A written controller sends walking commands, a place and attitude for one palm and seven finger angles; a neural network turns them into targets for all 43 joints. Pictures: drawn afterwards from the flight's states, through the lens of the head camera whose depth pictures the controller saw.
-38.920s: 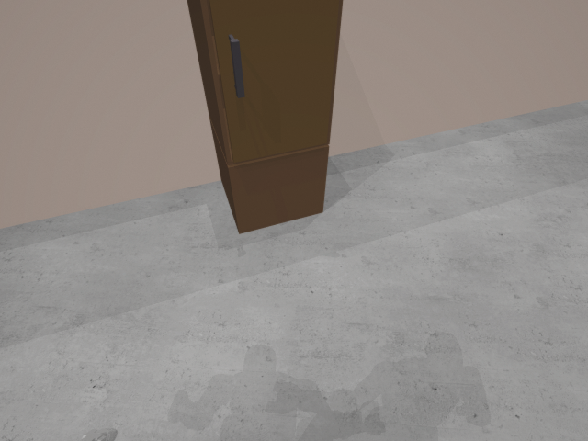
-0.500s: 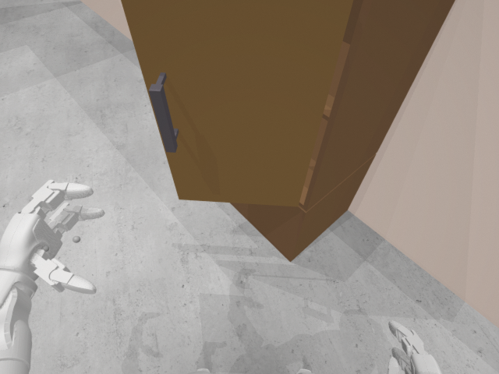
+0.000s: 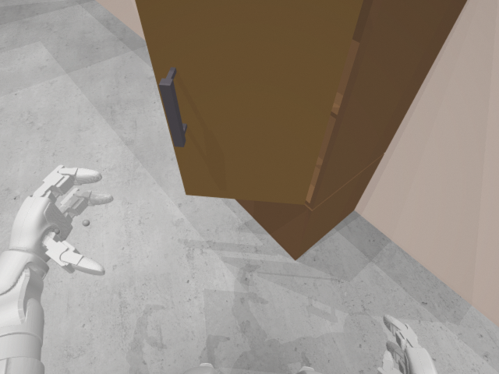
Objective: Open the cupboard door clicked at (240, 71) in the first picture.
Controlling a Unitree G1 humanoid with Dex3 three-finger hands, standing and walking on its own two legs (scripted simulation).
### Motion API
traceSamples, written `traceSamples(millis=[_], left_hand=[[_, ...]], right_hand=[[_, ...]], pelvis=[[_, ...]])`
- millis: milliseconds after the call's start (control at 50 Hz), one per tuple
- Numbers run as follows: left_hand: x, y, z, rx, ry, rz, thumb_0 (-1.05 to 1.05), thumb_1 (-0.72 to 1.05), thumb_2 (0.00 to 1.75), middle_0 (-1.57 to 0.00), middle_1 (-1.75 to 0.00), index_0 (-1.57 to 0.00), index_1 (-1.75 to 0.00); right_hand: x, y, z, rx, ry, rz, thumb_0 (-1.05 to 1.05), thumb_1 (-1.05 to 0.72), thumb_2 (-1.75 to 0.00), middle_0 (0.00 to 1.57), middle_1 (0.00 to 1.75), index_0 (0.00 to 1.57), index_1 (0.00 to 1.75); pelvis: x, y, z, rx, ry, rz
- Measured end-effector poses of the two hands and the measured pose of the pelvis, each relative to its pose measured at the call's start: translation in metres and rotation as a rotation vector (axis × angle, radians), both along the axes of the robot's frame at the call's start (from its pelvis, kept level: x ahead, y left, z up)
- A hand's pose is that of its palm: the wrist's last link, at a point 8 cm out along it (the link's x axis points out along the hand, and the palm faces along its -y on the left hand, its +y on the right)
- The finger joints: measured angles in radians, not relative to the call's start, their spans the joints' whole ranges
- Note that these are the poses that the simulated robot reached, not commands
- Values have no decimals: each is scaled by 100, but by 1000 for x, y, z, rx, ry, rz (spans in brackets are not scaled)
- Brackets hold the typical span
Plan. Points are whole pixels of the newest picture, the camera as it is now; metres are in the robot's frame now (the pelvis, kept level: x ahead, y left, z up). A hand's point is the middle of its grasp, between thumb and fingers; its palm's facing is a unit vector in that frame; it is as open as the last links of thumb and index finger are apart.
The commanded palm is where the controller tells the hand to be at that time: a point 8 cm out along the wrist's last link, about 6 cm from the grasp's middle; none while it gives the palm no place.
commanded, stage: move the hooked fingers beside the handle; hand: left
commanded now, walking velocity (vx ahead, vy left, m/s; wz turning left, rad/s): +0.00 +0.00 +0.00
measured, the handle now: (176, 109) +0.61 +0.20 +0.06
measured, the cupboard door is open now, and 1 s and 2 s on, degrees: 45 45 45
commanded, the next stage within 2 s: none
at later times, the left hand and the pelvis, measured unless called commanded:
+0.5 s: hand (108, 177) +0.40 +0.27 +0.07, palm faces -0.04 -1.00 -0.02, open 14.0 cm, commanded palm +0.39 +0.32 +0.07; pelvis +0.00 +0.01 -0.01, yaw -1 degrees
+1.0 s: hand (120, 145) +0.47 +0.27 +0.07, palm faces -0.05 -1.00 -0.02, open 14.0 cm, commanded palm +0.47 +0.32 +0.07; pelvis +0.00 +0.01 -0.02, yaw -3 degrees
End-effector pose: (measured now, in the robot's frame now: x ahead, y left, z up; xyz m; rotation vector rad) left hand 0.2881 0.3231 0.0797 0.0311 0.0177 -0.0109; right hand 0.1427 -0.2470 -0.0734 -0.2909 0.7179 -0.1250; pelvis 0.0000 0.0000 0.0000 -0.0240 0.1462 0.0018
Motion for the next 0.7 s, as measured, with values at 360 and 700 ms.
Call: traceSamples(millis=[360, 700], left_hand=[[65, 4, -1, -6, 2, -22, -1, -50, 30, -30, -120, -30, -120], [128, -4, -2, -15, 4, -38, -1, -50, 30, -30, -120, -30, -120]], right_hand=[[-59, -13, -15, -28, 190, -100, 1, -90, -90, 20, 30, 20, 30], [-98, -12, -26, -36, 351, -173, 1, -90, -90, 20, 30, 20, 30]], pelvis=[[-1, 5, -5, 1, 57, -25], [0, 11, -12, -7, 119, -39]])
